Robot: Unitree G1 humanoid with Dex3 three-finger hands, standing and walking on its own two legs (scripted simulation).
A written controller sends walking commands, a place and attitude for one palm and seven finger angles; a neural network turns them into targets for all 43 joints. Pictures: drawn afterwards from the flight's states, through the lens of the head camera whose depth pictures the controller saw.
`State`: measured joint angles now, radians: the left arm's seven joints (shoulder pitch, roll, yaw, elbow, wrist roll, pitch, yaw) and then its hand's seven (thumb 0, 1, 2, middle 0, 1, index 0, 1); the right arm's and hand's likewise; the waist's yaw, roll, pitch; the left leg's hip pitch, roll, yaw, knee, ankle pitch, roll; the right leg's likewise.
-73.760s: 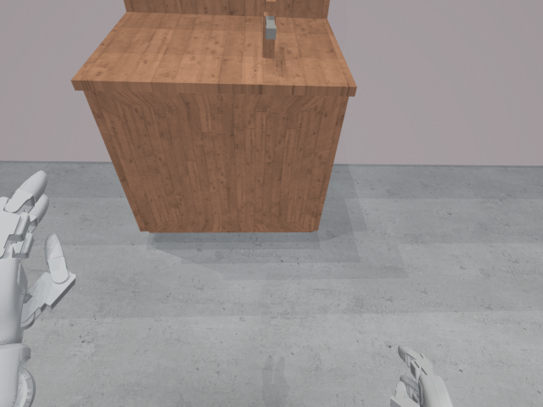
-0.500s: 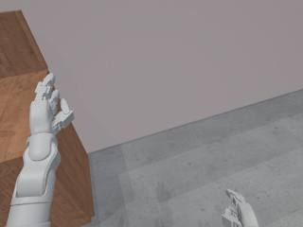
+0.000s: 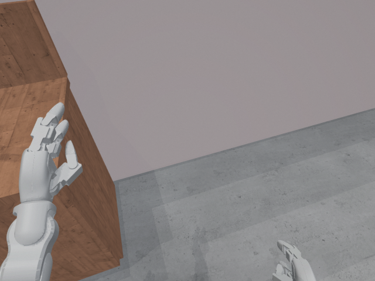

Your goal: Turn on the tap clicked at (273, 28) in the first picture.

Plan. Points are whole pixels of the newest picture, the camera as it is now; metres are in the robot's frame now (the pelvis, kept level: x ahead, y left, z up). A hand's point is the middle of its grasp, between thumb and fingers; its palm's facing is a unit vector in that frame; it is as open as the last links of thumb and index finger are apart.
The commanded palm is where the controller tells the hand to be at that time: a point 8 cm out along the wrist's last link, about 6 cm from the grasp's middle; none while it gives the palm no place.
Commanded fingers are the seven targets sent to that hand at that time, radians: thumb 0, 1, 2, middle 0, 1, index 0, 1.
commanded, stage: draw the hand back beside the body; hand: left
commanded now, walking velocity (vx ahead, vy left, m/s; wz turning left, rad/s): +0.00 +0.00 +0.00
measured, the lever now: out of the picture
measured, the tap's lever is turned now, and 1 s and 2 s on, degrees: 62 62 62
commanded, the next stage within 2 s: step back with the hand held close in 0.64 s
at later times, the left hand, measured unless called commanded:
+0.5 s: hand (46, 196) +0.20 +0.26 +0.15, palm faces +0.44 -0.84 -0.32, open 7.4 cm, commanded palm +0.16 +0.29 +0.17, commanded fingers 0.00 0.90 0.90 -0.20 -0.30 -0.20 -0.30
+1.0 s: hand (55, 202) +0.20 +0.25 +0.14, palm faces +0.37 -0.84 -0.41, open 7.4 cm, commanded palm +0.14 +0.29 +0.17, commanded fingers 0.00 0.90 0.90 -0.20 -0.30 -0.20 -0.30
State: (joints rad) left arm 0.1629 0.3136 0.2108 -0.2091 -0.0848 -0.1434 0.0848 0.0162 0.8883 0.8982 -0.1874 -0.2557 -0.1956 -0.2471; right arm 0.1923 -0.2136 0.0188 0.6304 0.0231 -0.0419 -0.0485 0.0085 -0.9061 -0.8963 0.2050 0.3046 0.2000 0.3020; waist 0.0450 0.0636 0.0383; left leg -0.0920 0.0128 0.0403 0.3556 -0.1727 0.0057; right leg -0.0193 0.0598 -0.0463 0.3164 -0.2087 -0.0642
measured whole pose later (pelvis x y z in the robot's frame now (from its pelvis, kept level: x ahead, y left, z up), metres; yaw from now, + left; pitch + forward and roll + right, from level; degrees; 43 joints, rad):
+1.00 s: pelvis -0.01 +0.01 -0.01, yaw +1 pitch +0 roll -1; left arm 0.46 0.35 0.29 -0.45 -0.06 -0.11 0.12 0.02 0.89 0.90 -0.20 -0.31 -0.21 -0.30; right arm 0.18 -0.25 -0.01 0.55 0.02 -0.01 -0.06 0.01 -0.91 -0.90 0.21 0.30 0.20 0.30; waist 0.02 0.06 0.01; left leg -0.31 0.01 0.03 0.55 -0.24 0.02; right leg -0.23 0.05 -0.07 0.50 -0.27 -0.05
